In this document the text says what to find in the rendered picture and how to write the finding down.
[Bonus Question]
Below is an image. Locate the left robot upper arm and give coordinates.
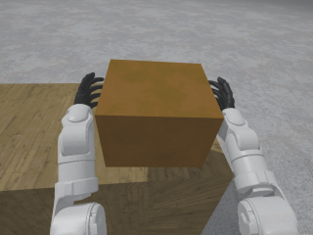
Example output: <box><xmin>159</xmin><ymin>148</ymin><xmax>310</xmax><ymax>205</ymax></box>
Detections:
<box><xmin>51</xmin><ymin>202</ymin><xmax>108</xmax><ymax>235</ymax></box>

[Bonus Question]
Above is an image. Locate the left robot hand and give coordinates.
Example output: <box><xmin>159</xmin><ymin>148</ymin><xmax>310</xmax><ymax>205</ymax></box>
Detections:
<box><xmin>73</xmin><ymin>72</ymin><xmax>105</xmax><ymax>109</ymax></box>

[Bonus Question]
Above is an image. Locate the right robot upper arm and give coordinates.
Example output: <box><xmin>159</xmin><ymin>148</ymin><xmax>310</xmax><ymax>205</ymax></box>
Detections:
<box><xmin>238</xmin><ymin>196</ymin><xmax>311</xmax><ymax>235</ymax></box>

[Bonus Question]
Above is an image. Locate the carton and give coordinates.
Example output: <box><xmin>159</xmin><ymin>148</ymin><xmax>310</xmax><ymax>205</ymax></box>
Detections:
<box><xmin>94</xmin><ymin>59</ymin><xmax>224</xmax><ymax>167</ymax></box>

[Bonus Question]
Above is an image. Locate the right robot hand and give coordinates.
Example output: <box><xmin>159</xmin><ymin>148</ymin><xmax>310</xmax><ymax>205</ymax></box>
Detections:
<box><xmin>208</xmin><ymin>77</ymin><xmax>236</xmax><ymax>112</ymax></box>

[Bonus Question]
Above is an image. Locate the left robot forearm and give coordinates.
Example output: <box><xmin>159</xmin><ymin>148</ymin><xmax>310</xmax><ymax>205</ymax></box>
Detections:
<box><xmin>50</xmin><ymin>104</ymin><xmax>99</xmax><ymax>235</ymax></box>

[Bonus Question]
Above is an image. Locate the right robot forearm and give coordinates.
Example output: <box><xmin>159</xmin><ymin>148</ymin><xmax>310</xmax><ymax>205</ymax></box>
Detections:
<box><xmin>217</xmin><ymin>108</ymin><xmax>299</xmax><ymax>232</ymax></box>

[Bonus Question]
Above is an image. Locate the pedestal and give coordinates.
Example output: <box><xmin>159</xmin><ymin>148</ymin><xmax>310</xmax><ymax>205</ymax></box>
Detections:
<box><xmin>0</xmin><ymin>83</ymin><xmax>234</xmax><ymax>235</ymax></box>

